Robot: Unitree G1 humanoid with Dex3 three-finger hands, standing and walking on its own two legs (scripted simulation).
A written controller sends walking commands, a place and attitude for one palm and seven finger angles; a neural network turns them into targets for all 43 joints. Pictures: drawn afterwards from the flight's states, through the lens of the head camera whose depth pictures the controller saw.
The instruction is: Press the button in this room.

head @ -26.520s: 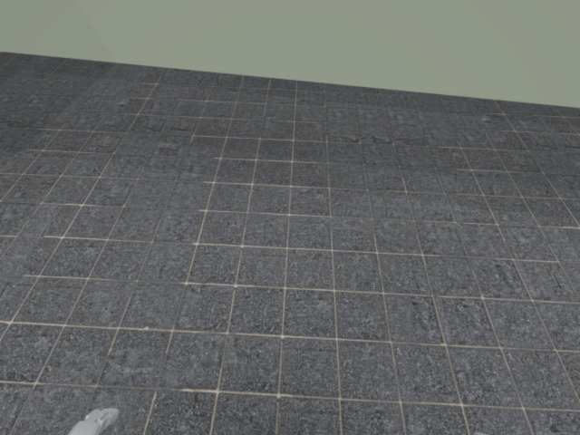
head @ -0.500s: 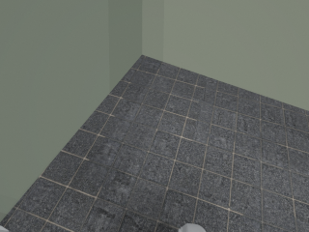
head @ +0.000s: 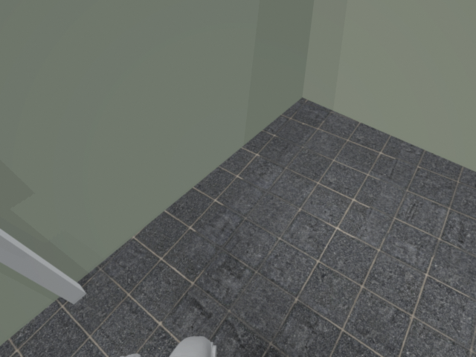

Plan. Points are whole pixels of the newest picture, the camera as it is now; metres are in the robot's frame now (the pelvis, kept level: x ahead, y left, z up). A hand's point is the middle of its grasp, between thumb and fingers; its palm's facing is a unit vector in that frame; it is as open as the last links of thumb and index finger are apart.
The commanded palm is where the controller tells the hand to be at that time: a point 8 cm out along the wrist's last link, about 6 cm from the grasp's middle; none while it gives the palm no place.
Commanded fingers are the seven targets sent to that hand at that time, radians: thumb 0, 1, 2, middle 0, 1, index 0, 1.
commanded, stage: turn to face it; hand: left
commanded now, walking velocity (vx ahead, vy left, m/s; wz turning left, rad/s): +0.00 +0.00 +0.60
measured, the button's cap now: out of the picture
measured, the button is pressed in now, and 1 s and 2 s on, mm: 0 0 0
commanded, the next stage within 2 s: take the last steps up to it in 1.26 s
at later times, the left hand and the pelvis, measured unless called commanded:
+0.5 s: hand out of the picture -0.01 +0.29 -0.17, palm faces +0.32 -0.91 -0.26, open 7.4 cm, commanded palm none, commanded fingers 0.00 0.90 0.90 -0.20 -0.30 -0.20 -0.30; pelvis -0.02 +0.05 +0.00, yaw +17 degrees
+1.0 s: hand out of the picture -0.04 +0.21 -0.15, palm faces +0.54 -0.79 -0.28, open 7.4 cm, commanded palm none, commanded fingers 0.00 0.90 0.90 -0.20 -0.30 -0.20 -0.30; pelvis +0.00 +0.00 +0.00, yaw +36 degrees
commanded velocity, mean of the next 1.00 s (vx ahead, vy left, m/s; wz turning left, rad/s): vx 0.00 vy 0.00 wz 0.57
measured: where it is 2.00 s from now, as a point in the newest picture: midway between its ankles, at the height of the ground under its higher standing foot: outside the picture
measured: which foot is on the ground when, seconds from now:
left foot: up 0.00-0.24, down 0.26-0.74, up 0.76-1.00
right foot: down 0.00-0.26, up 0.28-0.72, down 0.74-1.00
